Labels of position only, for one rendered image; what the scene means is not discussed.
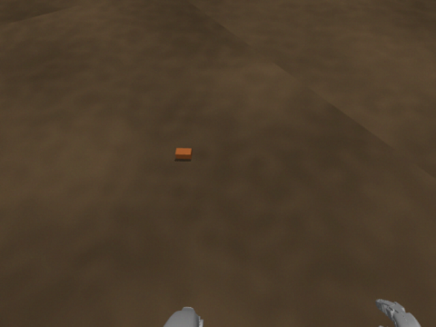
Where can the small box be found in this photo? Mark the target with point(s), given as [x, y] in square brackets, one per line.
[183, 153]

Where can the right robot hand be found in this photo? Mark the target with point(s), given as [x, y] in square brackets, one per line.
[397, 314]

